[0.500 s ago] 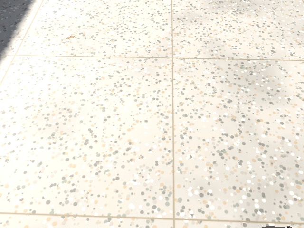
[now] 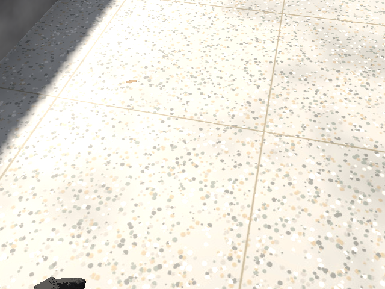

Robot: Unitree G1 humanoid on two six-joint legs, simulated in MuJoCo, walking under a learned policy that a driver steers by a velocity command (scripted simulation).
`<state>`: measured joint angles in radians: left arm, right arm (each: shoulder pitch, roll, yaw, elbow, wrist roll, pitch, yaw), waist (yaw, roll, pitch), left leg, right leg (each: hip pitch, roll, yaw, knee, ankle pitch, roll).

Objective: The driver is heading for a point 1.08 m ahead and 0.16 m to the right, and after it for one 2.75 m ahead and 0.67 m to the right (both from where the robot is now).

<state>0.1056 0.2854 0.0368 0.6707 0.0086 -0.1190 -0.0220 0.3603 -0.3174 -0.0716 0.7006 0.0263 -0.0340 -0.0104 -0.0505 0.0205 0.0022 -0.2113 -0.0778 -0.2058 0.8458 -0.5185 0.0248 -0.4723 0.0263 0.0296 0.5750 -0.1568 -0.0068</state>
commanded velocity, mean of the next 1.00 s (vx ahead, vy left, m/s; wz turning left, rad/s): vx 0.50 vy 0.00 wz -0.23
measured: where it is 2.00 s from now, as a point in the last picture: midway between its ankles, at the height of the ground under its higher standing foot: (234, 155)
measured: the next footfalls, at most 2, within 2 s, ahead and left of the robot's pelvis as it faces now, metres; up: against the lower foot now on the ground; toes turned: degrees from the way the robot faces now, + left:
left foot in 0.44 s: +0.38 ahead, +0.14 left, +0.00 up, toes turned -1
right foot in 0.96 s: +0.61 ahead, -0.17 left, +0.00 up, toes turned -20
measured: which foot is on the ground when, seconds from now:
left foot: up 0.00-0.42, down 0.44-0.94, up 0.96-1.00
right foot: down 0.00-0.44, up 0.46-0.94, down 0.96-1.00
